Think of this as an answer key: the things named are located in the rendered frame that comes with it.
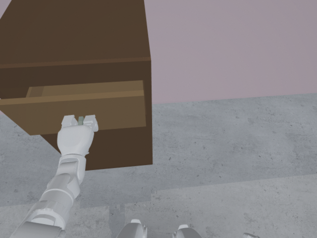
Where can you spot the robot left forearm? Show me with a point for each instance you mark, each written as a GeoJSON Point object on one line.
{"type": "Point", "coordinates": [54, 205]}

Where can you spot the left robot shin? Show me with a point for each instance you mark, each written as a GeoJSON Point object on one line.
{"type": "Point", "coordinates": [135, 221]}

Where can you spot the right robot shin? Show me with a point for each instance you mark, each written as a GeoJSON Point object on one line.
{"type": "Point", "coordinates": [183, 226]}

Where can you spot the robot shin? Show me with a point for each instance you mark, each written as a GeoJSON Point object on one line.
{"type": "Point", "coordinates": [183, 226]}
{"type": "Point", "coordinates": [135, 221]}

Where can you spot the left robot hand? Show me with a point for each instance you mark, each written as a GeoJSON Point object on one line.
{"type": "Point", "coordinates": [74, 138]}

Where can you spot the handle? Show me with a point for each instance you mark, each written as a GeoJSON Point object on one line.
{"type": "Point", "coordinates": [80, 121]}

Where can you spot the drawer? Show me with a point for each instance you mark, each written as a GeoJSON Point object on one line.
{"type": "Point", "coordinates": [114, 104]}

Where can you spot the left robot upper arm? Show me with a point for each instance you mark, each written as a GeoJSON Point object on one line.
{"type": "Point", "coordinates": [37, 230]}

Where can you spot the cabinet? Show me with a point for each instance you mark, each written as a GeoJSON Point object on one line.
{"type": "Point", "coordinates": [63, 42]}

